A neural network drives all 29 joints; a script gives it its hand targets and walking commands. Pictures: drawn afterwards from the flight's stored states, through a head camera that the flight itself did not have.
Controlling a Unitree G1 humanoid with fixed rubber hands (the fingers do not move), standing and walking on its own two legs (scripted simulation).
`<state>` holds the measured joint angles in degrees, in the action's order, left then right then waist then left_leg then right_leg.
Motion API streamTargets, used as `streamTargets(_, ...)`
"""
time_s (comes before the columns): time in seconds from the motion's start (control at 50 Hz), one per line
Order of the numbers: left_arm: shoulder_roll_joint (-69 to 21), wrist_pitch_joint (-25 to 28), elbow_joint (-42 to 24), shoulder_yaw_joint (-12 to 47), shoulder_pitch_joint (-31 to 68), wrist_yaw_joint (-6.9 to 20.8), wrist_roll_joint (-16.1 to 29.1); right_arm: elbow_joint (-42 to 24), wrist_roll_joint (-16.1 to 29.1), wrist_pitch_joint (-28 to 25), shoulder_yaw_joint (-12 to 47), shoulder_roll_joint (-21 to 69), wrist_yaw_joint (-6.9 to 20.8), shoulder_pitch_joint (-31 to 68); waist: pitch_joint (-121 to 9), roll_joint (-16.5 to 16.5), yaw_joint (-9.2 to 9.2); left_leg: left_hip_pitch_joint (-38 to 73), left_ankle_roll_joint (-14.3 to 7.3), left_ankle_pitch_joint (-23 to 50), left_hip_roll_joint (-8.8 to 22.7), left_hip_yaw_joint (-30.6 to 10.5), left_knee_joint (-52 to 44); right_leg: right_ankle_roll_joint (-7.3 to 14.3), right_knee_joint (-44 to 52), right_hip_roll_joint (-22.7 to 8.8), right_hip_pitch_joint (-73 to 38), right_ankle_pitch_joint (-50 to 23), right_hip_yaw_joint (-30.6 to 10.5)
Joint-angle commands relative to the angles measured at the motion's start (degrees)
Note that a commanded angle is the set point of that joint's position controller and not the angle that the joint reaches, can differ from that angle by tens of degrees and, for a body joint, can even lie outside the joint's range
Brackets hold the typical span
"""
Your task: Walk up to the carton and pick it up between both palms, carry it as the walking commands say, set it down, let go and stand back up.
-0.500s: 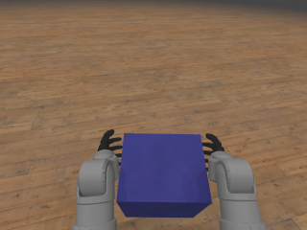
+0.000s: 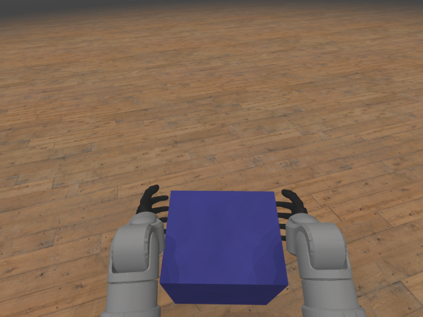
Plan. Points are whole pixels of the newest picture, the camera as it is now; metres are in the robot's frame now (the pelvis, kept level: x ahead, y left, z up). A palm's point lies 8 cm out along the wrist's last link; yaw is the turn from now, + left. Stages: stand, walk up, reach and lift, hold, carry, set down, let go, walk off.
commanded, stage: carry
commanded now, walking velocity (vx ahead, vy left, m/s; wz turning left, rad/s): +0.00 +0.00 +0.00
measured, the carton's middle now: (221, 251) +0.28 +0.00 +0.02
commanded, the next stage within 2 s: none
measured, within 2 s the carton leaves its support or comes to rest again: neither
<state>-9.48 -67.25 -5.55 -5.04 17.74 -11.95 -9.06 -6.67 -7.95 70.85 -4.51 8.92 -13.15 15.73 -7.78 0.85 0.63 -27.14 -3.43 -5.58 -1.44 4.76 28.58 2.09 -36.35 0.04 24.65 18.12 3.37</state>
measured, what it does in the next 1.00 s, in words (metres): walks backwards: right foot, then left foot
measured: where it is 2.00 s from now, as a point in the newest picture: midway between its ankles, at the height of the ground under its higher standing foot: outside the picture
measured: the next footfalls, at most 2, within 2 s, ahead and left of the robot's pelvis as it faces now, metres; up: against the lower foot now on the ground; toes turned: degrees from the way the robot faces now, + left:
right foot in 0.42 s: +0.02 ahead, -0.04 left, +0.00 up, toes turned -5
left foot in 0.64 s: -0.18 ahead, +0.09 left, +0.00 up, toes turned +7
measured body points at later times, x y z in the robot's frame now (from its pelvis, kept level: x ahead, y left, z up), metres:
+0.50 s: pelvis -0.11 +0.02 -0.04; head -0.14 +0.00 +0.41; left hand +0.17 +0.17 +0.01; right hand +0.18 -0.11 -0.01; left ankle +0.06 +0.09 -0.68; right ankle -0.03 -0.03 -0.72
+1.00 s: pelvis -0.19 +0.04 +0.00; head -0.25 +0.03 +0.45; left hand +0.10 +0.18 +0.06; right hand +0.10 -0.10 +0.05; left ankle -0.15 +0.11 -0.72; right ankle -0.03 -0.04 -0.71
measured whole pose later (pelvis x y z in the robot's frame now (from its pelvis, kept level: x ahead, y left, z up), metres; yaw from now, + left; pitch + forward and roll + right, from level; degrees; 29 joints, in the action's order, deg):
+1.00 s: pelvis -0.19 +0.04 +0.00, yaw +1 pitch -1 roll +1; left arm -8.2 -48.0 8.5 -6.6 12.7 -5.8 -9.9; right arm 10.5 -11.6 50.0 -5.8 8.2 -8.0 12.7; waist -7.6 0.0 -0.7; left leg -18.4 -4.5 -16.1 -2.7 6.6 33.9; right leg 1.5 -30.6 -0.5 27.5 12.7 6.6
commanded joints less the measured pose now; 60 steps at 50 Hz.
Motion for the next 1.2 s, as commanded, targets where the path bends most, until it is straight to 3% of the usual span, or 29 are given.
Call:
streamTargets(0.0,-59.61,2.8,-4.48,28.14,24.35,13.6,20.59,-9.29,20.06,-6.61,27.49,57.23,15.03,32.99,-13.06,0.33,-0.73,6.05,3.99,-22.86,4.92,-7.91,-8.88,1.36,8.54,-1.22,-1.92,14.84,-3.53)
streamTargets(0.12,-58.11,4.74,-0.85,27.21,20.22,13.98,19.72,-4.69,17.5,-8.8,25.16,54.55,14.81,26.82,-14.07,-2.62,-0.7,7.37,4.17,-24.26,2.32,-3.97,-1.45,1.79,7.02,-1.01,-0.02,18.71,-2.91)
streamTargets(0.2,-60.53,4.61,-4.7,30.65,20.84,14.83,21.03,-9.28,19.62,-9.25,28.43,57.44,15.56,27.95,-14.15,-7.95,0.75,24.06,1.06,-17.36,0.03,-2.46,23.36,2.57,12.14,-8.18,21.02,22.4,-5.95)
streamTargets(0.24,-61.95,3.14,-10.62,33.27,22.67,14.45,23.06,-14.15,22.22,-8.01,30.64,59.36,15.56,28.28,-13.55,-2.8,1.58,24.42,-1.26,-20.5,4.15,-9.14,21.49,0.38,0.94,-7.1,25.4,20.89,-3.54)
streamTargets(0.28,-62.35,1.26,-8.47,33.18,18.77,14.06,21.24,-13.85,21.75,-6.01,30.94,57.28,15.77,28.86,-9.71,15.8,-0.82,-9.04,-1.46,-48.23,12.47,-20.56,-16.45,-2.01,-30.13,3.44,1.66,9.93,3.7)
streamTargets(0.3,-61.46,1.35,-8.57,33.28,17.84,13.87,20.27,-13.87,21.07,-5.63,30.52,56.15,15.97,29.06,-8.06,23.3,-2.7,-25.33,2.84,-54.24,15.4,-20.22,-33.75,-2.77,-39.35,6.95,-14.15,6.82,9.8)
streamTargets(0.32,-61.12,1.66,-8.71,33.27,18.46,13.92,20.14,-13.61,20.28,-5.68,29.9,54.79,16.22,29.72,-8.13,23.0,-3.86,-30.24,6.45,-52.78,14.8,-13.71,-37.06,-1.56,-41.33,7.34,-21.55,6.53,11.91)
streamTargets(0.36,-47.92,6.98,17.24,17.78,17.3,15.77,10.52,12.75,9.17,-10.22,16.61,44.12,17.46,28.13,-14.28,15.15,-4.87,-22.99,10.29,-47.05,12.45,-7.24,-29.87,1.17,-25.25,5.42,-28.23,13.01,10.41)
streamTargets(0.4,-63.66,11.04,-10.85,31.69,28.16,17.86,24.18,-9.68,17.35,-13.9,29.68,60.73,17.06,29.89,-15.7,2.01,-4.68,-9.44,10.98,-32.89,4.82,-2.25,-8.49,5.38,-0.12,3.89,-25.11,18.82,5.52)
streamTargets(0.42,-67.62,10.81,-15.55,34.29,30.63,17.97,27.3,-12.99,19.34,-13.37,32.58,63.93,16.61,30.01,-14.59,-21.67,-3.94,2.7,8.79,-25.02,-3.07,0.75,28.19,10.32,18.65,-6.68,-5.4,32.36,-14.3)
streamTargets(0.44,-56.25,12.72,4.55,20.17,23.69,18.7,15.95,7.12,9.5,-15.4,19.83,51.43,17.35,27.12,-9.12,-28.05,-0.14,5.52,6.43,-19.03,-4.16,-3.65,49.13,13.03,33.01,-21.44,16.7,51.6,-34.48)
streamTargets(0.48,-63.83,13.63,-12.8,33.98,31.78,18.66,25.39,-15.71,18.85,-17.9,31.58,60.98,16.71,38.05,-6.03,-15.68,2.34,9.81,4.24,-12.35,-0.96,-5.7,55.21,5.9,31.48,-17.25,22.77,36.16,-22.88)
streamTargets(0.52,-57.12,14.08,-5.49,29.42,31.32,17.73,20.57,-6.38,15.12,-18.74,26.18,54.41,16.52,35.36,-9.95,-5.36,1.69,11.04,1.49,-15.36,-1.2,-0.29,41.76,2.3,23.74,-12.6,11.67,21.14,-10.71)
streamTargets(0.6,-46.18,19.32,18.94,19.1,16.57,18.53,9.3,13.92,6.75,-23.74,18.58,42.55,18.58,26.74,-14.01,-6.86,0.29,19.03,0.38,-23.18,-2.82,2.99,-3.93,1.44,18.67,-9.21,-6.83,11.38,-8.37)
streamTargets(0.64,-58.83,19.83,-1.29,31.13,14.81,18.12,17.68,-7.19,17.16,-23.31,32.58,56.18,19.34,27.77,-16.14,0.5,-0.68,24.19,-1.89,-20.61,7.73,-11.79,-10.18,-4.09,13.3,-5.5,-5.96,-4.12,-4.97)
streamTargets(0.66,-55.27,19.6,4.22,27.71,18.79,18.48,14.82,2.77,14.0,-23.33,27.95,53.79,19.95,26.46,-11.95,7.91,-0.87,12.91,-4.35,-22.05,12.98,-19.42,-10.53,-2.59,9.61,-5.48,-7.5,-3.46,-3.54)
streamTargets(0.68,-51.74,20.09,8.91,24.57,22.5,18.31,12.44,8.19,11.66,-23.91,24.26,50.43,19.69,28.78,-11.17,7.45,-0.84,7.44,-5.05,-23.18,13.6,-18.51,-11.29,-1.65,5.6,-5.3,-9.81,-3.23,-3.49)
streamTargets(0.72,-52.76,20.04,-8.41,29.39,29.04,16.56,18.22,-7.68,18.78,-23.63,29.68,53.09,18.17,35.82,-10.89,4.66,-0.96,4.28,-2.92,-21.56,11.92,-14.01,-10.57,-0.53,5.52,-5.43,-12.12,-4.2,-2.66)
streamTargets(0.76,-45.57,18.38,15.79,21.08,16.73,17.18,9.35,15.68,9.05,-22.24,21.12,45.46,18.64,23.06,-11.36,3.35,-0.98,2.29,-3.01,-25.06,10.45,-12.54,-10.36,-0.05,5.77,-4.97,-13.57,-1.37,-3.43)
streamTargets(0.78,-44.46,19.26,18.16,20.76,14.67,17.88,8.41,18.11,7.39,-23.2,20.31,44.34,18.95,20.65,-11.03,1.48,-1.06,1.31,-2.46,-26.67,9.94,-12.01,-10.2,0.16,8.25,-5.45,-13.42,-0.19,-4.42)
streamTargets(0.82,-51.52,19.38,-3.12,28.89,23.75,17.13,18.09,-4.06,16.5,-23.46,27.99,50.6,17.8,30.39,-9.43,-1.28,-0.83,1.99,-1.18,-27.96,7.79,-10.62,-7.94,-0.03,14.12,-7.27,-9.7,6.45,-7.99)
streamTargets(0.84,-47.36,18.75,13.68,23.13,18.4,18.0,11.84,12.1,10.03,-22.9,22.47,46.48,18.51,25.28,-8.58,-2.57,-0.74,2.58,-1.59,-31.34,6.98,-10.11,-7.3,-0.37,16.14,-7.46,-7.12,12.18,-9.06)
streamTargets(0.86,-47.2,19.18,12.47,23.38,19.52,18.12,12.2,10.52,10.02,-23.43,22.39,46.66,18.37,26.82,-7.81,-4.35,-0.55,2.5,-1.27,-32.17,6.31,-9.29,-6.36,-1.04,17.63,-7.42,-6.03,14.64,-9.4)
streamTargets(0.9,-50.6,19.82,1.12,27.54,22.92,17.72,17.36,-1.48,14.35,-24.1,26.03,49.47,17.46,30.62,-7.82,-3.9,-0.35,3.69,-1.18,-32.21,5.7,-8.84,-6.36,-2.11,17.65,-6.52,-4.44,13.65,-7.86)
streamTargets(0.94,-46.64,20.11,16.61,22.87,18.42,18.53,11.34,14.44,7.6,-24.33,20.63,45.2,18.2,25.01,-9.43,0.21,-0.65,1.1,-2.2,-33.38,7.54,-10.63,-8.83,-2.49,10.1,-3.85,-8.46,6.87,-3.57)
streamTargets(0.98,-51.48,21.74,5.66,27.59,21.36,18.66,15.57,2.91,12.73,-25.77,26.1,49.66,18.53,29.21,-11.43,3.92,-1.22,-4.69,-2.78,-33.16,10.5,-12.3,-11.18,-1.28,-1.38,-1.27,-14.9,1.99,0.59)
streamTargets(1.08,-52.15,21.55,6.72,27.41,22.4,19.46,15.33,2.97,13.59,-25.08,28.69,50.49,19.07,30.23,-8.1,4.3,-1.7,-18.94,-4.19,-39.03,13.23,-12.51,-11.77,-0.34,-13.86,-0.73,-19.87,3.89,0.42)
streamTargets(1.14,-53.9,19.04,2.98,29.38,21.45,19.6,17.3,0.58,14.62,-22.28,31.5,52.77,18.1,28.23,-7.82,-4.43,-2.49,-22.03,-1.52,-38.43,7.33,-8.81,-0.02,1.22,-4.07,-3.62,-20.54,13.32,-6.53)
streamTargets(1.18,-54.7,17.9,0.72,30.69,20.52,19.81,17.98,-2.61,15.35,-21.02,33.33,54.35,17.95,27.6,-7.9,-23.61,-0.42,2.24,1.17,-25.31,-2.79,0.89,28.92,0.94,29.35,-14.16,6.17,35.49,-23.91)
